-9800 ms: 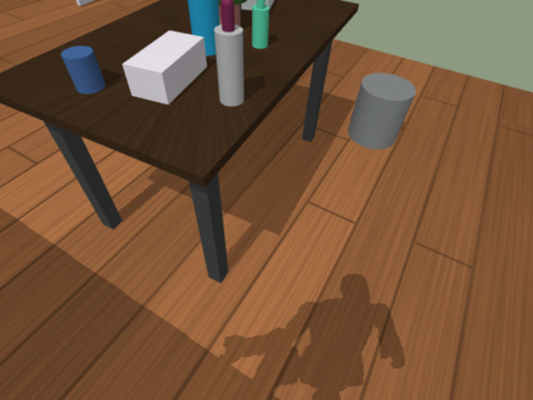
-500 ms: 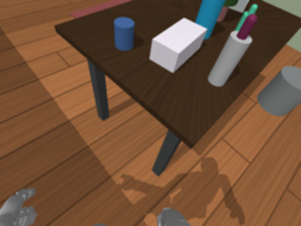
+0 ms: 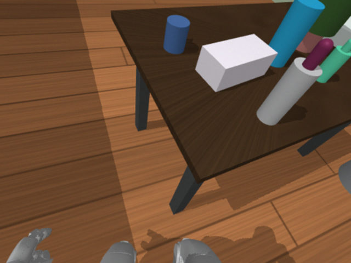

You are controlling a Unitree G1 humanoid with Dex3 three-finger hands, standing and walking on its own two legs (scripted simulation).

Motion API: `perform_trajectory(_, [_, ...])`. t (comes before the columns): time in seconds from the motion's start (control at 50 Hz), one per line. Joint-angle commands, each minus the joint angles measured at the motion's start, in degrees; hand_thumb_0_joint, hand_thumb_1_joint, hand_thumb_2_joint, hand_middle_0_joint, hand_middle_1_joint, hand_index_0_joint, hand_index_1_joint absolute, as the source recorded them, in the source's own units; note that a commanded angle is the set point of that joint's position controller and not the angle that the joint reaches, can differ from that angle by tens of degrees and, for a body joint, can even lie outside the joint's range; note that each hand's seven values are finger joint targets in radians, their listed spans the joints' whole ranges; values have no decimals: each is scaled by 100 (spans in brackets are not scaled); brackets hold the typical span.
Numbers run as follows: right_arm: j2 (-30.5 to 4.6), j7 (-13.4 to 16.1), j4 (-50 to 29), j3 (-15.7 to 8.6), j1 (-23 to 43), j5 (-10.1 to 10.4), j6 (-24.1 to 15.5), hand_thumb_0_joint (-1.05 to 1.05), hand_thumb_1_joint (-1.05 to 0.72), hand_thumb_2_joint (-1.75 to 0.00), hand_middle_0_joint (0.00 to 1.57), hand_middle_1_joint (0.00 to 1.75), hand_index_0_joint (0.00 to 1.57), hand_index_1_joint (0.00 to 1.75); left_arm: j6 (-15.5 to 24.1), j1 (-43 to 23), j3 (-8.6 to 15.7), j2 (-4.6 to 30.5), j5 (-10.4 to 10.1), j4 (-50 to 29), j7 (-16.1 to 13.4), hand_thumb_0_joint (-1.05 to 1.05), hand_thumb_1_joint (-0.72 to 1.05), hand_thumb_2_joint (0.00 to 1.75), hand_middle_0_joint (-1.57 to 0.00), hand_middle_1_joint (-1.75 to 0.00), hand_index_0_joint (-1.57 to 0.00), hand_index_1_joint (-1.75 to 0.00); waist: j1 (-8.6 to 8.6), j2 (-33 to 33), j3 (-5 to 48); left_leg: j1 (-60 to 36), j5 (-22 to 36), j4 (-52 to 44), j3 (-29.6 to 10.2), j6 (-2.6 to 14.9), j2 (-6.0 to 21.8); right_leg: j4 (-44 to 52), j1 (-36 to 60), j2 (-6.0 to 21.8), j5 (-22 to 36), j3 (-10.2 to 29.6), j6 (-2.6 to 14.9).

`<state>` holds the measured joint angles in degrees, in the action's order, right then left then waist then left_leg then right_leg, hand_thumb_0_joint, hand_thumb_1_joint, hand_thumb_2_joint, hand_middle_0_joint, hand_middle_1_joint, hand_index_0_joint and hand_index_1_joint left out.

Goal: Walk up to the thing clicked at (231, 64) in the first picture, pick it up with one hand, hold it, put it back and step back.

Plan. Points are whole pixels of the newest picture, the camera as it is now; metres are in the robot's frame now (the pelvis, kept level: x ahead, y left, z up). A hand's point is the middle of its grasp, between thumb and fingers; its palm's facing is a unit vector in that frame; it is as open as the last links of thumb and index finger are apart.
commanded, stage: walk up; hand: right
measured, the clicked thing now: (292, 85) +0.53 -0.27 +0.13
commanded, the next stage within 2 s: none
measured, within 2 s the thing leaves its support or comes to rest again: neither
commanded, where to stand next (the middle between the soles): +0.05 -0.24 m, yaw +26 degrees
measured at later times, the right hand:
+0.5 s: hand out of the picture +0.13 -0.56 -0.12, palm faces -0.28 +0.77 -0.57, open 7.4 cm
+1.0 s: hand out of the picture +0.15 -0.53 -0.12, palm faces -0.53 +0.77 -0.35, open 7.4 cm
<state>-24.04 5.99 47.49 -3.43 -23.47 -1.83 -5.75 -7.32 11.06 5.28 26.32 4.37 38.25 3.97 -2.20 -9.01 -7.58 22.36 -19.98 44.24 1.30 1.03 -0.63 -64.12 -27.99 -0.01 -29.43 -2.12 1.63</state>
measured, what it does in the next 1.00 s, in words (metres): steps to the right, turning left: right foot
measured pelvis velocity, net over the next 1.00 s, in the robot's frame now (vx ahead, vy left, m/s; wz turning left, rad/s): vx -0.04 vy -0.34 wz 0.52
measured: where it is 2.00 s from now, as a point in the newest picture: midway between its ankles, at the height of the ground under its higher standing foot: outside the picture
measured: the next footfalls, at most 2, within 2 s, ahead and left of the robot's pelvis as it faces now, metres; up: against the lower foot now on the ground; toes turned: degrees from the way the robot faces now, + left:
right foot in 0.30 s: +0.06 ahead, -0.35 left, +0.00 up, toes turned +9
left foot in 1.26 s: -0.10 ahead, -0.19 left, +0.00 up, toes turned +37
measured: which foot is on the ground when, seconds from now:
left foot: down 0.00-0.32, up 0.34-1.00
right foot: up 0.00-0.28, down 0.30-1.00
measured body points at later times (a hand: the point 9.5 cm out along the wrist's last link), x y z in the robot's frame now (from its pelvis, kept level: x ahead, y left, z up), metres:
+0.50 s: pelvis -0.03 -0.27 +0.00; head +0.01 -0.25 +0.44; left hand -0.05 +0.05 -0.12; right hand +0.15 -0.60 -0.09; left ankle -0.03 -0.13 -0.63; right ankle +0.02 -0.35 -0.71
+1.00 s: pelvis -0.04 -0.34 +0.03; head -0.04 -0.35 +0.48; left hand -0.20 -0.04 -0.07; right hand +0.18 -0.57 -0.09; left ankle -0.11 -0.21 -0.66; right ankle +0.02 -0.36 -0.71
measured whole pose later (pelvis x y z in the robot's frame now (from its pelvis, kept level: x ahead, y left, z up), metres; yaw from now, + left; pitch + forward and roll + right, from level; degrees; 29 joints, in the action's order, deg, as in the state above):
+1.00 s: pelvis -0.04 -0.34 +0.03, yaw +30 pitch -3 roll +0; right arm -23.1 -1.5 51.6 -2.8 -15.8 -1.0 2.8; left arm 1.9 20.6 5.9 22.2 3.3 48.8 0.0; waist -4.5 1.9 -2.3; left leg 22.7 -18.6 53.5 -2.5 1.0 1.7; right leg -25.3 -11.2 2.3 -12.7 -21.6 4.6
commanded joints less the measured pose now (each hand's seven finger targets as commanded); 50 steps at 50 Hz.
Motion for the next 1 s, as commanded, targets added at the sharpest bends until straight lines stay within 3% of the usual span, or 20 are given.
perform_trajectory(0.0, [-1904, 304, -323, -642, -671, 60, -30, 0, -90, -90, 20, 30, 20, 30, 222, -358, 434, 1148, -51, -705, -9, 0, 90, 90, -20, -30, -20, -30, 212, 1278, 557, -867, 2021, -1536, -2487, 1369, 1866, -1215, -1110, 631, 233, 1193, -132])
perform_trajectory(0.1, [-2094, 150, -610, -641, -400, -24, -8, 0, -90, -90, 20, 30, 20, 30, 151, -81, 455, 1042, -131, -584, 101, 0, 90, 90, -20, -30, -20, -30, 136, 1653, 495, 61, 837, -1326, -1883, 1102, 1175, -952, -704, 345, 626, 722, -226])
perform_trajectory(0.2, [-2467, 95, -836, -713, -159, -178, 41, 0, -90, -90, 20, 30, 20, 30, 173, -97, 530, 1073, -183, -568, 122, 0, 90, 90, -20, -30, -20, -30, 212, 2329, 439, 804, -569, -1389, -2512, 1230, 1216, -63, -300, 428, 124, 504, -267])
perform_trajectory(0.24, [-2549, 120, -921, -715, 254, -183, 78, 0, -90, -90, 20, 30, 20, 30, 223, 395, 582, 1107, -213, -466, 85, 0, 90, 90, -20, -30, -20, -30, -140, 2694, 724, 994, 261, -1150, -2647, 1168, 1421, 620, 257, 443, -390, 374, -180])
perform_trajectory(0.26, [-2483, 127, -943, -681, 414, -182, 118, 0, -90, -90, 20, 30, 20, 30, 249, 700, 619, 1103, -206, -303, 67, 0, 90, 90, -20, -30, -20, -30, -333, 2502, 926, 1295, 482, -793, -2285, 996, 1153, 1399, 872, 333, -208, 161, -89])
perform_trajectory(0.28, [-2238, 152, -935, -605, 556, -193, 171, 0, -90, -90, 20, 30, 20, 30, 278, 1398, 704, 1108, -196, -2, 41, 0, 90, 90, -20, -30, -20, -30, -775, 1898, 1200, 1855, 407, 163, -1677, 680, 687, 2299, 1853, 221, 41, 135, 13])
perform_trajectory(0.3, [-1543, 165, -928, -383, 453, -89, 219, 0, -90, -90, 20, 30, 20, 30, 350, 1689, 751, 1403, -69, 54, -39, 0, 90, 90, -20, -30, -20, -30, -1083, 59, 1062, 2892, -508, 2181, -803, 278, -288, 3668, 2102, 794, -696, 1393, 76])
perform_trajectory(0.32, [-1099, 267, -998, -283, -10, -12, 243, 0, -90, -90, 20, 30, 20, 30, 412, 735, 762, 1912, -50, -284, -64, 0, 90, 90, -20, -30, -20, -30, -379, -1218, 744, 3429, -1882, 3167, -734, 2, -566, 4464, 1291, 1953, -202, 3454, 291])
perform_trajectory(0.34, [-1431, 400, -1038, -509, 247, -75, 250, 0, -90, -90, 20, 30, 20, 30, 406, -349, 829, 2484, -135, -578, -150, 0, 90, 90, -20, -30, -20, -30, 14, -1215, 698, 3105, -1645, 3550, -771, 14, -32, 5559, 703, 2567, -1090, 4926, 842])
perform_trajectory(0.36, [-1787, 375, -867, -584, 537, -62, 237, 0, -90, -90, 20, 30, 20, 30, 395, -706, 836, 2393, -189, -583, -172, 0, 90, 90, -20, -30, -20, -30, 145, -492, 277, 2581, -1183, 3548, -828, 37, 233, 5726, 25, 2540, -1772, 4861, 747])
perform_trajectory(0.4, [-1821, 239, -360, -581, 32, 112, 273, 0, -90, -90, 20, 30, 20, 30, 373, -714, 640, 1543, -93, -328, -186, 0, 90, 90, -20, -30, -20, -30, 278, 161, -141, 2197, -757, 3196, -675, 95, 207, 4366, 94, 1609, -645, 2401, 394])
perform_trajectory(0.42, [-1710, 197, -183, -524, -331, 167, 311, 0, -90, -90, 20, 30, 20, 30, 374, -655, 613, 1355, -27, -218, -185, 0, 90, 90, -20, -30, -20, -30, 323, -17, -52, 2154, -630, 3076, -581, 175, 188, 3864, 393, 1384, -160, 1809, 374])
perform_trajectory(0.48, [-1391, -79, -193, -337, -167, 143, 299, 0, -90, -90, 20, 30, 20, 30, 596, 75, 509, 1173, -137, 155, -297, 0, 90, 90, -20, -30, -20, -30, -16, 88, 526, 2137, -557, 2520, -608, 243, 84, 3822, 1810, 1620, 666, 2003, 532])
perform_trajectory(0.56, [-1241, -300, -437, -290, 579, 66, 325, 0, -90, -90, 20, 30, 20, 30, 950, 914, 448, 1132, -279, 490, -457, 0, 90, 90, -20, -30, -20, -30, -272, 708, 870, 2333, -356, 2037, -1173, 112, -28, 4089, 3089, 2171, 1413, 2338, 286])
perform_trajectory(0.68, [-1125, -418, -206, -268, 539, 100, 518, 0, -90, -90, 20, 30, 20, 30, 1100, 991, 373, 934, -288, 560, -562, 0, 90, 90, -20, -30, -20, -30, -181, 361, 647, 1511, 91, 1448, -929, -9, -115, 4460, 2866, 1898, 2861, 1108, -492])
perform_trajectory(0.72, [-1125, -446, -153, -268, 545, 113, 579, 0, -90, -90, 20, 30, 20, 30, 1091, 876, 398, 940, -254, 517, -557, 0, 90, 90, -20, -30, -20, -30, -148, 238, 509, 1245, 135, 1373, -772, -29, -75, 4689, 2545, 1761, 2430, 714, -550])
perform_trajectory(0.82, [-1213, -540, 52, -339, 391, 121, 742, 0, -90, -90, 20, 30, 20, 30, 1072, 573, 456, 1005, -148, 469, -502, 0, 90, 90, -20, -30, -20, -30, 3, 52, 163, 839, 350, 1360, -570, -52, 68, 5550, 1707, 1594, -309, 281, -617])
perform_trajectory(0.9, [-1209, -601, 142, -320, 461, 111, 772, 0, -90, -90, 20, 30, 20, 30, 1072, 663, 483, 980, -138, 530, -479, 0, 90, 90, -20, -30, -20, -30, 8, 185, 120, 816, 220, 1097, -424, -38, 221, 5725, 1755, 1728, -731, 154, -484])
perform_trajectory(0.96, [-1147, -662, 61, -295, 650, 69, 747, 0, -90, -90, 20, 30, 20, 30, 1088, 757, 527, 1115, -119, 569, -453, 0, 90, 90, -20, -30, -20, -30, -16, 391, 157, 838, -89, 759, -349, 39, 439, 5793, 1883, 2117, -1113, 375, -16])
perform_trajectory(0.98, [-1172, -681, 80, -301, 651, 65, 742, 0, -90, -90, 20, 30, 20, 30, 1085, 801, 543, 1111, -136, 586, -452, 0, 90, 90, -20, -30, -20, -30, -53, 542, 231, 889, -110, 679, -302, 44, 439, 5726, 2092, 2063, -1005, 326, -41])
